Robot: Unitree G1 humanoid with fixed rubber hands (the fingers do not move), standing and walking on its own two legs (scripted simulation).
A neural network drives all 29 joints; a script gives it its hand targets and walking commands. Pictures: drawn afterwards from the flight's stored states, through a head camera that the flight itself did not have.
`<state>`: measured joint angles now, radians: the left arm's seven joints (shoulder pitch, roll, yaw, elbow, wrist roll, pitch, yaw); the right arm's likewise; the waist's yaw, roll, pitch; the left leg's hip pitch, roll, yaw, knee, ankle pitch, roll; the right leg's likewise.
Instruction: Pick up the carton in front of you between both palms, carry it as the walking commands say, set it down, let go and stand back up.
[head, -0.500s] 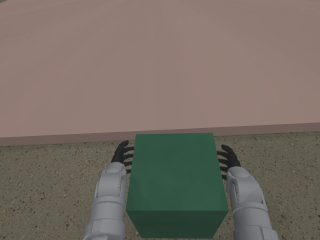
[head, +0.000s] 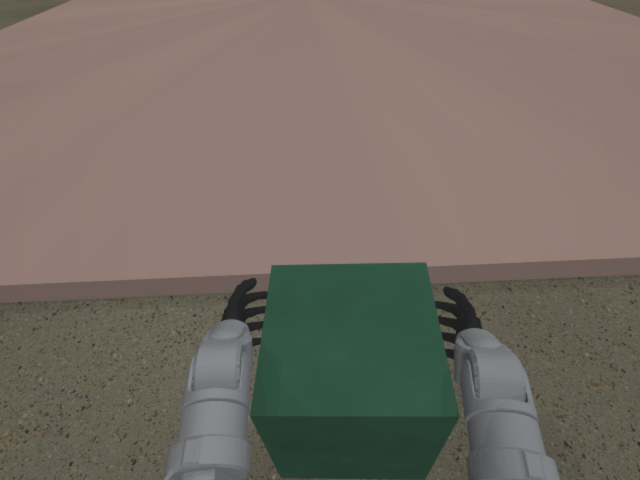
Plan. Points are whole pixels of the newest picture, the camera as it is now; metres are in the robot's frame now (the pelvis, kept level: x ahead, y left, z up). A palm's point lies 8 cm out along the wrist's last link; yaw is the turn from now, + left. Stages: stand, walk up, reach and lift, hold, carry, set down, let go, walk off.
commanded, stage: hold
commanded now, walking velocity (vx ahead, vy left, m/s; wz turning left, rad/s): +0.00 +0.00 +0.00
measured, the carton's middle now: (350, 375) +0.28 +0.00 -0.03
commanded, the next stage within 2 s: carry in 1.22 s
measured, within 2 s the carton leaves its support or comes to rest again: neither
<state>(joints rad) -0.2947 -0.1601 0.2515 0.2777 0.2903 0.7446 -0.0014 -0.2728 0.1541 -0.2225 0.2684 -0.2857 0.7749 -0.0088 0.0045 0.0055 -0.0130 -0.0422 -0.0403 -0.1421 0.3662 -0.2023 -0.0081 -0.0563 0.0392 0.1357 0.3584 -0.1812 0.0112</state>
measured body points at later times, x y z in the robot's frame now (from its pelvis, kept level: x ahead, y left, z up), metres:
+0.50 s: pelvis +0.00 +0.00 +0.00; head -0.05 +0.00 +0.45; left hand +0.30 +0.15 +0.05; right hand +0.30 -0.15 +0.04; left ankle +0.01 +0.13 -0.75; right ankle +0.02 -0.13 -0.75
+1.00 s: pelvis +0.00 +0.00 +0.00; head -0.05 +0.00 +0.45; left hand +0.30 +0.15 +0.05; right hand +0.30 -0.15 +0.04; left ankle +0.01 +0.13 -0.75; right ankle +0.02 -0.13 -0.75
